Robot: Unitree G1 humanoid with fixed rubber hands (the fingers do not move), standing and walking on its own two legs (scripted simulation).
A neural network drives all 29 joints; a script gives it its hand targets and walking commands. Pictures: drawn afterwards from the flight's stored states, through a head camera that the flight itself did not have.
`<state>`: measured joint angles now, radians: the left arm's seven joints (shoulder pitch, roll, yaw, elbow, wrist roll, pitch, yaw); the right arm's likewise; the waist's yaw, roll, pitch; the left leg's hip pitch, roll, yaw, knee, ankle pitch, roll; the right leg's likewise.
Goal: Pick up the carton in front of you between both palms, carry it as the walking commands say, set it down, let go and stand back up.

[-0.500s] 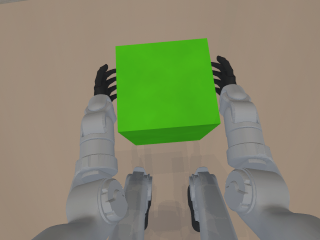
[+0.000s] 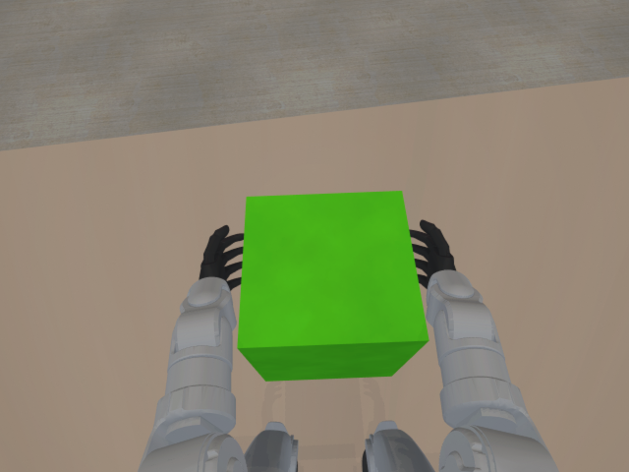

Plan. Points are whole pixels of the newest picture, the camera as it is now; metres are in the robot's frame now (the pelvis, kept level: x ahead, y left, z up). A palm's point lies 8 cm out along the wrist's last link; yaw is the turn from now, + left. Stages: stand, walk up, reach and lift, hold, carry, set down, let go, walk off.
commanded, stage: reach and lift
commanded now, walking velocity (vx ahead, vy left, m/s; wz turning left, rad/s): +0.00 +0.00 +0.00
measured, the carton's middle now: (326, 296) +0.36 +0.01 -0.09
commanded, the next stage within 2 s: hold in 1.36 s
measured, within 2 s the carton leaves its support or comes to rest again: neither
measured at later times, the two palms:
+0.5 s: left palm (191, 271) +0.32 +0.15 +0.10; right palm (481, 270) +0.32 -0.15 +0.09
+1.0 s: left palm (189, 262) +0.32 +0.15 +0.10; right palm (483, 260) +0.32 -0.15 +0.10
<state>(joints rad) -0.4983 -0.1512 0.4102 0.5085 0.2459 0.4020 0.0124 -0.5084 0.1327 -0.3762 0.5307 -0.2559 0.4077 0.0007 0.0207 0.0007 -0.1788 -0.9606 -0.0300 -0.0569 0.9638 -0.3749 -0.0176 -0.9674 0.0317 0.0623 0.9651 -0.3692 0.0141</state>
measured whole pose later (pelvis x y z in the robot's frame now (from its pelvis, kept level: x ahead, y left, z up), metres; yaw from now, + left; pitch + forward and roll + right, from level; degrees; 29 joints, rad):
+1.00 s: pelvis +0.03 +0.00 +0.07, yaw +0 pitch -5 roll +0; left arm -0.31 -0.17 0.29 0.32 0.30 0.63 -0.03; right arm -0.31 0.16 -0.28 0.32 -0.30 0.65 0.03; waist 0.00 0.00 0.04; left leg -0.11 -0.01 -0.06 0.39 -0.20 -0.01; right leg -0.11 0.02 0.07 0.39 -0.19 0.01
